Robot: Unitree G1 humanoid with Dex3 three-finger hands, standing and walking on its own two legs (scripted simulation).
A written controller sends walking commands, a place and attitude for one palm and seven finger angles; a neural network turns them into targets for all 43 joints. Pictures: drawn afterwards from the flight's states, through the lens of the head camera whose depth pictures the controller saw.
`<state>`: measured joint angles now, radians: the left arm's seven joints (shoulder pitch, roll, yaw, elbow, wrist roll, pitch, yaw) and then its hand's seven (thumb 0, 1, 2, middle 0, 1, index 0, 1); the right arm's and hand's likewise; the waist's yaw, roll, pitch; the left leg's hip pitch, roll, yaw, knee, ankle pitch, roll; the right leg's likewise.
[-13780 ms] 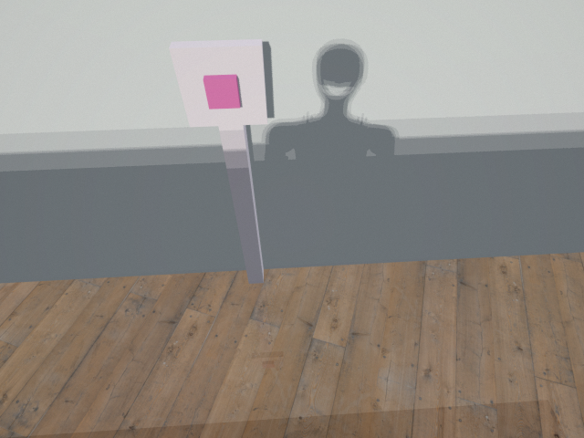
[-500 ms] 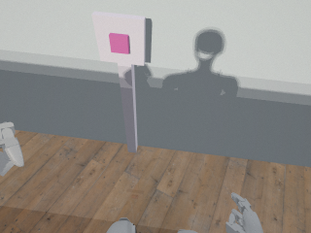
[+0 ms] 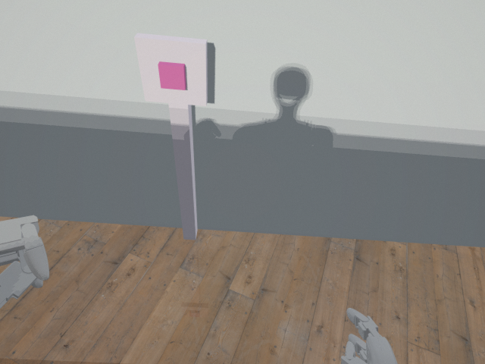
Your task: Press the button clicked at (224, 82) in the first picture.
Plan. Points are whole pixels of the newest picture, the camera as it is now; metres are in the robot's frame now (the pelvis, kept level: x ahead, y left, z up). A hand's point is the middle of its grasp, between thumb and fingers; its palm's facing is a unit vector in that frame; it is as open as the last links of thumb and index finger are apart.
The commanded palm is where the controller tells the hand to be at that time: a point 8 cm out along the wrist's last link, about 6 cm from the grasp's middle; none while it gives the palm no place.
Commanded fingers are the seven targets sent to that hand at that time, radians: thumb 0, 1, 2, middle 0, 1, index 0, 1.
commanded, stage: stop stepping back and stand still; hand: left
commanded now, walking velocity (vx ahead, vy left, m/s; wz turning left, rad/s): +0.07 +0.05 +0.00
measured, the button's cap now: (172, 75) +0.79 +0.23 +0.09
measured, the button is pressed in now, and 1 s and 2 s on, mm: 0 0 0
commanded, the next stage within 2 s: let the arm hang, fingers relaxed in 0.34 s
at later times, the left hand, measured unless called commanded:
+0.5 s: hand (63, 286) +0.19 +0.24 +0.11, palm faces +0.29 -0.85 -0.45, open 3.1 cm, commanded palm none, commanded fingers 0.00 0.90 0.90 -1.15 -1.34 -1.15 -1.34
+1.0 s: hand out of the picture -0.08 +0.21 -0.16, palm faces +0.03 -0.97 -0.23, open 5.3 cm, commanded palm none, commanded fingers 0.00 0.90 0.90 -0.24 -0.34 -0.24 -0.34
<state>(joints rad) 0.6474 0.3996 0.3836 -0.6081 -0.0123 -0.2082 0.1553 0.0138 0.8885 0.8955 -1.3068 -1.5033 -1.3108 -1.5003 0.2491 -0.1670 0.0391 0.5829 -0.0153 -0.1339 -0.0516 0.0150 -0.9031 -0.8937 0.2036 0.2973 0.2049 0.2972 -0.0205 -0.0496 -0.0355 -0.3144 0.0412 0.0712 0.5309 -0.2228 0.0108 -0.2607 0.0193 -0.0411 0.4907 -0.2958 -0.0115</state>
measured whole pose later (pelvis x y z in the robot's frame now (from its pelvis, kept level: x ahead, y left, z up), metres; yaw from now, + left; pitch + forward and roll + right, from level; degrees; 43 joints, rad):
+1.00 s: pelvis -0.03 +0.01 +0.01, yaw +0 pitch -1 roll +0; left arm 0.35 0.20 0.00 1.13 0.01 0.02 0.02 0.01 0.91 0.90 -0.56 -0.74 -0.57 -0.72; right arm 0.31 -0.17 0.00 1.08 -0.02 0.03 -0.02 0.01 -0.92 -0.89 0.20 0.30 0.20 0.30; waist 0.01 0.02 0.06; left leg -0.21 0.00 0.05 0.43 -0.20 0.03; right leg -0.20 -0.01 -0.07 0.41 -0.19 -0.02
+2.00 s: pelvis -0.02 +0.01 +0.01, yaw +0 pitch -2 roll +0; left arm 0.21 0.19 0.02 1.16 0.01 -0.01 0.02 0.00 0.91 0.90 -0.20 -0.30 -0.20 -0.30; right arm 0.25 -0.19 -0.01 1.12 -0.02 0.01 -0.03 0.01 -0.91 -0.89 0.20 0.30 0.20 0.30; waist -0.01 0.02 0.06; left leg -0.16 0.01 0.06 0.38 -0.19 0.01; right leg -0.16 0.00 -0.06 0.37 -0.18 -0.03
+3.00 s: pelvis +0.00 -0.01 +0.01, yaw -1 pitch -1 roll +0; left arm 0.12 0.28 0.02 1.15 0.01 -0.02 0.01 0.00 0.90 0.90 -0.20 -0.30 -0.20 -0.30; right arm 0.15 -0.29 -0.01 1.13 -0.02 0.01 -0.02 0.01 -0.91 -0.89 0.20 0.30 0.20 0.30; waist -0.02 0.02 0.05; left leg -0.09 0.02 0.06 0.30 -0.19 -0.01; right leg -0.10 0.02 -0.06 0.30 -0.18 -0.04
